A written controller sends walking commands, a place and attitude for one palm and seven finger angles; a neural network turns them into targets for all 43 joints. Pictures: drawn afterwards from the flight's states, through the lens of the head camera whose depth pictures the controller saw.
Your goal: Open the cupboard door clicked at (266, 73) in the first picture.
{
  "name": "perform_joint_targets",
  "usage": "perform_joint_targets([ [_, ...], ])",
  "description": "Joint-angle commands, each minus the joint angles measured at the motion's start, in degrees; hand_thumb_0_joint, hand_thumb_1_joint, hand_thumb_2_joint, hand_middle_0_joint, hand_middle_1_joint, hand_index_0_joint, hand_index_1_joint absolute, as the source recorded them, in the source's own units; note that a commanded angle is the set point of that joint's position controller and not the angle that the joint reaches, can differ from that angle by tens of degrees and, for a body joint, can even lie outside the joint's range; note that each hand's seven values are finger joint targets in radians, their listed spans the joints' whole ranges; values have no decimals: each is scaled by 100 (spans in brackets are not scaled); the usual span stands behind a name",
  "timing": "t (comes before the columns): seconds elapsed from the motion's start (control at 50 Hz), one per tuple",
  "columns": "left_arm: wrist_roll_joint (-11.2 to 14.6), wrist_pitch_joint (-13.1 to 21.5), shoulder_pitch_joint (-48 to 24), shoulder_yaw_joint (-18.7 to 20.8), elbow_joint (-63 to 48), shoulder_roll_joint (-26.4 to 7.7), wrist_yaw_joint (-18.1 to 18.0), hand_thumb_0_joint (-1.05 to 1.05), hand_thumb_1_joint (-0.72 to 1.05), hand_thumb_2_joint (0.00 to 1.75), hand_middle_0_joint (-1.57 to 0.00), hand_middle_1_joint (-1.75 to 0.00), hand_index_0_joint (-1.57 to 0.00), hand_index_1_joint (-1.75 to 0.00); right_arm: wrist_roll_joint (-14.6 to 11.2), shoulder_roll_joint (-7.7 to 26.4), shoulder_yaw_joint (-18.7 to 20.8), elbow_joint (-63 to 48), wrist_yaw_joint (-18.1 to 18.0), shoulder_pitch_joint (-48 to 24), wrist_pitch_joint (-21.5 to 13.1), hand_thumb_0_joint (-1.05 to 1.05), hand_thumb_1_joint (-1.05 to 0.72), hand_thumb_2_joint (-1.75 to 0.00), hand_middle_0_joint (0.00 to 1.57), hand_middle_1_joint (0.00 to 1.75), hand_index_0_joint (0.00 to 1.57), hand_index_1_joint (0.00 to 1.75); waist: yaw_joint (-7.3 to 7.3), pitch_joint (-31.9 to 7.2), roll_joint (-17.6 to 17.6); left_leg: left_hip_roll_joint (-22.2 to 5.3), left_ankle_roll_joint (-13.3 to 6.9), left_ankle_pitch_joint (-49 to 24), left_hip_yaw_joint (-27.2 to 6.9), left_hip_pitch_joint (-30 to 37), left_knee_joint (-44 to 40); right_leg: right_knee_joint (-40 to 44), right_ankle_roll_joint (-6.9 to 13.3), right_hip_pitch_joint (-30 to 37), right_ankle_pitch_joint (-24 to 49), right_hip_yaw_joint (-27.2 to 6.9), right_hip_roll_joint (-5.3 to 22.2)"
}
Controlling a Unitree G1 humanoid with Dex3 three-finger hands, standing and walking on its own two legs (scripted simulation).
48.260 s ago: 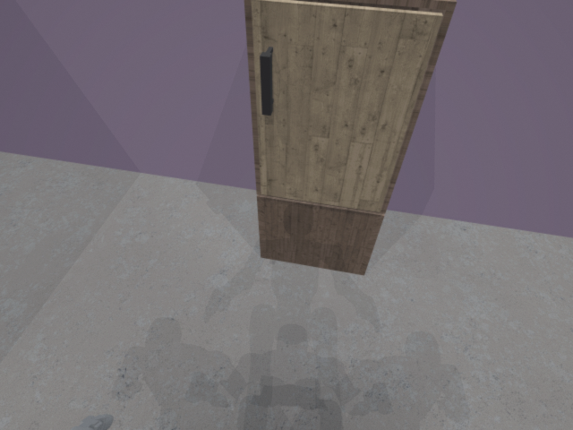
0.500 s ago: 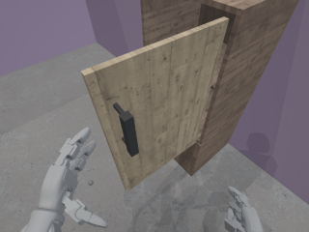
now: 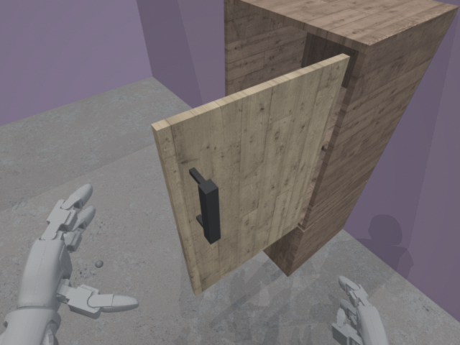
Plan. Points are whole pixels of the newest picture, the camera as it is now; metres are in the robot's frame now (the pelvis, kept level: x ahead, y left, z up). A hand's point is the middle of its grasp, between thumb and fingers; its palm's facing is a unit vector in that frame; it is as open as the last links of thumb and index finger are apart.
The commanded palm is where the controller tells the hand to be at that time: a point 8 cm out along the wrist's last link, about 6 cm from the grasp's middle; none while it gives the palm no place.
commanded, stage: draw the hand back to the body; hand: left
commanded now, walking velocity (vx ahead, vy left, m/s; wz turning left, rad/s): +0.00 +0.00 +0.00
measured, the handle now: (204, 206) +0.33 +0.09 +0.08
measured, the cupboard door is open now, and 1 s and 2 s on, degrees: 87 87 87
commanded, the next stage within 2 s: step back with the hand held close in 0.94 s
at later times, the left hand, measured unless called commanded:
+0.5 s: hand (59, 226) +0.22 +0.26 +0.17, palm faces +0.41 -0.82 -0.40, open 9.8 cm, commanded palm +0.17 +0.30 +0.18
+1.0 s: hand (58, 229) +0.21 +0.25 +0.17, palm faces +0.45 -0.81 -0.38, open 7.5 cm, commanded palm +0.16 +0.29 +0.19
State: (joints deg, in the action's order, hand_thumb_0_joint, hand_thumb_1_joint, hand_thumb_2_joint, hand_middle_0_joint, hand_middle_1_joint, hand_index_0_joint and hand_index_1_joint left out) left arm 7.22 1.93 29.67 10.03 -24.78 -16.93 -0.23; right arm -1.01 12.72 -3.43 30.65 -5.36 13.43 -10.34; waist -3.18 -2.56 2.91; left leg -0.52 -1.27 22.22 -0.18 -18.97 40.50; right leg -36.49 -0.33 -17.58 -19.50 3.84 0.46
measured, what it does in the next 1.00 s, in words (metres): stands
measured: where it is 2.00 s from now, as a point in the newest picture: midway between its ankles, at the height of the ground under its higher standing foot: outside the picture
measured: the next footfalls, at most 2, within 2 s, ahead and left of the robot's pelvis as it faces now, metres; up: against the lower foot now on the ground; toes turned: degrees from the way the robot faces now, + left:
right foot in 1.98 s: -0.07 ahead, -0.11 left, +0.00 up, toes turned +5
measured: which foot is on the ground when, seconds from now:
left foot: down 0.00-1.00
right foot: down 0.00-1.00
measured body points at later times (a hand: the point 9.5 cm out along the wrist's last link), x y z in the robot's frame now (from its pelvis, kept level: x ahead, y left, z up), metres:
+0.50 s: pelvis +0.02 +0.01 +0.02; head +0.01 -0.01 +0.47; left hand +0.19 +0.30 +0.19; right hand +0.20 -0.21 -0.06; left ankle -0.01 +0.10 -0.72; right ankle +0.00 -0.13 -0.72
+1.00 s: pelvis +0.01 -0.01 +0.02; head +0.00 -0.03 +0.47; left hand +0.18 +0.29 +0.19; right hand +0.19 -0.23 -0.06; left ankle -0.01 +0.10 -0.72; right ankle +0.00 -0.13 -0.72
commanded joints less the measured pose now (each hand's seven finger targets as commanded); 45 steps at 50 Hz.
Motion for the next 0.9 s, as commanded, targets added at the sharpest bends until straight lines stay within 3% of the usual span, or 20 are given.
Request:
perform_joint_targets([
  [0.0, -374, 418, -451, 437, -1272, -726, -609, 0, -5, 50, -17, -30, -17, -30, 57, 567, 254, -814, -84, -647, -196, 0, -90, -90, 20, 30, 20, 30, 52, -111, 154, -60, 56, -991, -69, 414, -1278, 984, 169, 455, 660, -139, -7],
  [0.1, -486, 496, -524, 592, -1289, -833, -755, 0, 13, 57, -17, -30, -17, -30, 109, 589, 268, -661, -43, -725, -169, 0, -90, -90, 20, 30, 20, 30, 8, -201, 172, -110, 76, -1527, -88, 759, -1641, 1144, 183, 929, 1068, -113, -19],
  [0.12, -498, 495, -498, 706, -1195, -920, -774, 0, 17, 58, -17, -30, -17, -30, 114, 607, 275, -623, -39, -755, -157, 0, -90, -90, 20, 30, 20, 30, -18, -136, -32, -130, 80, -1621, -94, 758, -1676, 1202, 188, 1016, 1137, -105, -36],
  [0.28, -486, 536, -417, 1016, -1171, -962, -756, 0, 44, 70, -18, -30, -18, -30, 123, 607, 354, -488, 73, -798, -17, 0, -90, -90, 20, 30, 20, 30, -57, -175, 168, -187, 153, -2637, -27, 1139, -1843, 1355, 159, 1334, 1753, -134, -50],
  [0.38, -473, 565, -559, 1254, -1204, -1092, -767, 0, 62, 78, -19, -30, -19, -30, 118, 612, 407, -447, 103, -829, 41, 0, -90, -90, 20, 30, 20, 30, -63, -216, 201, -188, 165, -2839, 17, 1262, -1878, 1427, 148, 1423, 1931, -159, -58],
  [0.44, -438, 556, -526, 1474, -1046, -1194, -778, 0, 73, 82, -19, -30, -19, -30, 118, 598, 427, -411, 101, -850, 89, 0, -90, -90, 20, 30, 20, 30, -89, -195, 14, -171, 138, -2936, 78, 1281, -1866, 1464, 143, 1503, 2146, -177, -54],
  [0.54, -391, 586, -807, 1678, -956, -1303, -786, 0, 90, 90, -20, -30, -20, -30, 108, 595, 451, -354, 101, -899, 155, 0, -90, -90, 20, 30, 20, 30, -77, -144, 142, -143, 115, -2700, 133, 1319, -1917, 1575, 142, 1506, 2079, -205, -39],
  [0.64, -405, 579, -772, 1427, -866, -1107, -746, 0, 90, 90, -20, -30, -20, -30, 98, 629, 481, -357, 140, -930, 175, 0, -90, -90, 20, 30, 20, 30, -57, -74, 126, -153, 90, -2654, 129, 1375, -1963, 1621, 122, 1444, 1990, -203, -50],
  [0.7, -390, 607, -796, 1547, -871, -1221, -761, 0, 90, 90, -20, -30, -20, -30, 111, 612, 490, -356, 120, -967, 172, 0, -90, -90, 20, 30, 20, 30, -81, -108, -97, -111, 45, -2376, 175, 1365, -1960, 1690, 117, 1469, 1944, -230, -57],
  [0.88, -406, 683, -917, 1571, -933, -1252, -780, 0, 90, 90, -20, -30, -20, -30, 116, 560, 467, -289, 99, -1002, 82, 0, -90, -90, 20, 30, 20, 30, -75, 33, 214, -80, 59, -2068, 183, 1372, -2007, 1803, 134, 1399, 1687, -258, -56],
])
